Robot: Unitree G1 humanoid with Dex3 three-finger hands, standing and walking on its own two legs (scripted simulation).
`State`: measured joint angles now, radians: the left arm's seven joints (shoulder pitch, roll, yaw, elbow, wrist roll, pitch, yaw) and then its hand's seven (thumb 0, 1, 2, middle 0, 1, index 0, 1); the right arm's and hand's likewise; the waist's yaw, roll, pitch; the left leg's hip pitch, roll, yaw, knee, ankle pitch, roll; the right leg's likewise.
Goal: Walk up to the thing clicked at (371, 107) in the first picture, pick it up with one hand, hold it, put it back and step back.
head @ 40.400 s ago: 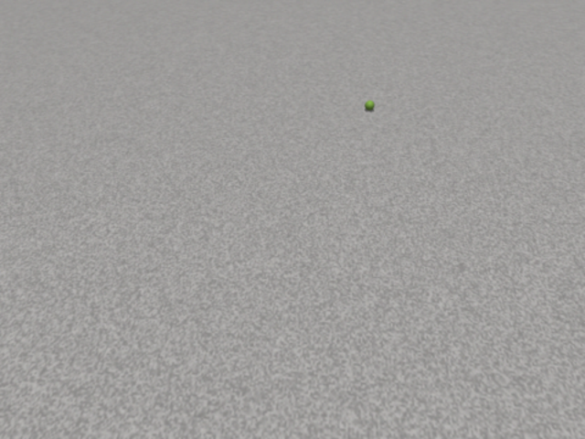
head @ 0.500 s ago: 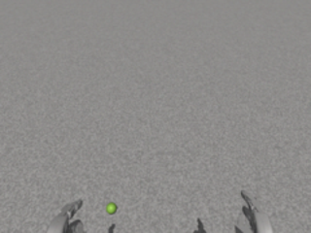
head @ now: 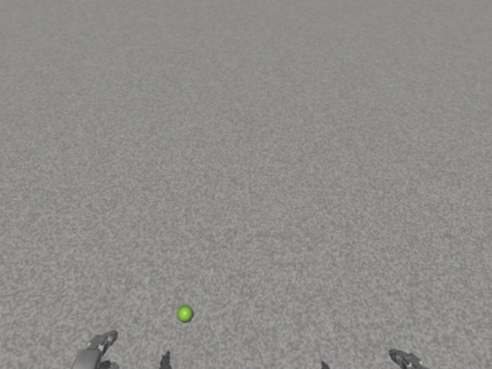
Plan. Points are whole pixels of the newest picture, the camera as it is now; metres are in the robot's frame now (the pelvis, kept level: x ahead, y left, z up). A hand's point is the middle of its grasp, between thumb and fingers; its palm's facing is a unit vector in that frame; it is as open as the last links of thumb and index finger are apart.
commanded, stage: stand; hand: left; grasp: from above
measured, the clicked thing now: (185, 313) +0.42 +0.25 -0.71
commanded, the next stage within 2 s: none
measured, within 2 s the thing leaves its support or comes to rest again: neither
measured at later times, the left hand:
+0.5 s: hand out of the picture +0.04 +0.23 -0.13, palm faces +0.05 -0.95 -0.32, open 7.4 cm
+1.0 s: hand out of the picture +0.06 +0.24 -0.12, palm faces +0.03 -0.94 -0.33, open 7.4 cm
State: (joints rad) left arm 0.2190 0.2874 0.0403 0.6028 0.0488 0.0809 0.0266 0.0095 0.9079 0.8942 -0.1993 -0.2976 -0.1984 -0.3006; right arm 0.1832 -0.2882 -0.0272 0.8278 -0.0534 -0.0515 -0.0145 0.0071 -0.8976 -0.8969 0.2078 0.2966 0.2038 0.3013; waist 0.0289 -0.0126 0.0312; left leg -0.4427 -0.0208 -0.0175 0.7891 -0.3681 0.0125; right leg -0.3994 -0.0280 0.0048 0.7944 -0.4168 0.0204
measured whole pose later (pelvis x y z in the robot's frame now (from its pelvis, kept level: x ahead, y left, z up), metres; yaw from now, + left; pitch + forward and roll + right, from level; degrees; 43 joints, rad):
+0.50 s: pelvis +0.00 +0.00 +0.03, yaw +1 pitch -4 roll +0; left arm 0.19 0.28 0.03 1.08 0.03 0.01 0.03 0.01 0.91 0.89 -0.20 -0.30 -0.20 -0.30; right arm 0.15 -0.28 -0.03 1.08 -0.02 0.00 -0.02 0.00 -0.90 -0.90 0.21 0.30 0.20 0.30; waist 0.02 0.01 0.07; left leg -0.18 -0.02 -0.04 0.44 -0.20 0.01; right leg -0.12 -0.03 -0.02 0.42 -0.24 0.02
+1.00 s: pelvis +0.00 -0.01 +0.04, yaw +1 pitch -4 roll +0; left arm 0.12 0.31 0.03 1.15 0.03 0.00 0.01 0.00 0.91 0.89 -0.20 -0.30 -0.20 -0.30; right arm 0.13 -0.31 -0.02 1.14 -0.02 0.00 -0.01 0.00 -0.90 -0.90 0.20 0.30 0.20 0.30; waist 0.01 0.01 0.07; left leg -0.14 -0.01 -0.04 0.36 -0.16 0.00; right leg -0.08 -0.02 -0.02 0.35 -0.20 0.01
